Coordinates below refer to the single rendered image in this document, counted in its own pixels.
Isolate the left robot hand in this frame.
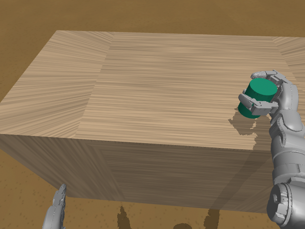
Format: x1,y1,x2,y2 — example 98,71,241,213
42,184,66,229

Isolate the can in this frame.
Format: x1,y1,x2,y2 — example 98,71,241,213
238,78,277,119

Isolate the right robot hand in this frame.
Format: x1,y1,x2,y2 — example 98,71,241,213
238,70,299,117

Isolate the right robot arm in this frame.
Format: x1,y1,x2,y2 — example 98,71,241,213
266,109,305,229

